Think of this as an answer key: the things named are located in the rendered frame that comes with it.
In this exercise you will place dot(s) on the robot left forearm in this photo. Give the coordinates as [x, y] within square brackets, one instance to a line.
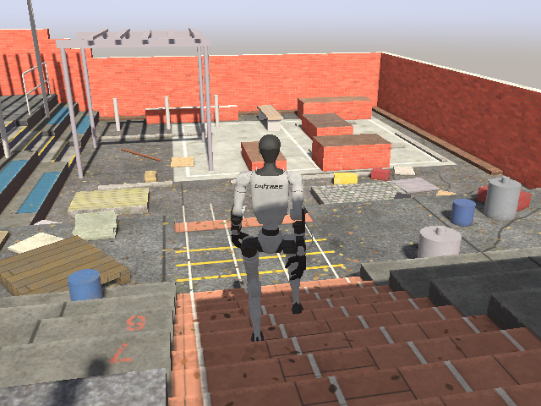
[236, 223]

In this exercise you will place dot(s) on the robot left hand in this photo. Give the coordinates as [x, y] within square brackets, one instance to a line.
[235, 239]

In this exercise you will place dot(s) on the left robot shin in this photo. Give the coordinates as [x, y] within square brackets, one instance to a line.
[255, 312]

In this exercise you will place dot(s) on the robot right upper arm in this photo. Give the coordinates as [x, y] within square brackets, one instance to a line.
[296, 180]

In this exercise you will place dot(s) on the robot left upper arm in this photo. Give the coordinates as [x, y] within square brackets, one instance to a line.
[240, 191]

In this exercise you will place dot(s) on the robot right hand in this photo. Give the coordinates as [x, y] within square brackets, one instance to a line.
[301, 266]

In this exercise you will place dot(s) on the robot right forearm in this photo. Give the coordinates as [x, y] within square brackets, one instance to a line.
[299, 235]

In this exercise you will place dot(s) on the robot right foot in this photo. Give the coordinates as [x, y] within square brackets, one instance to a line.
[297, 308]

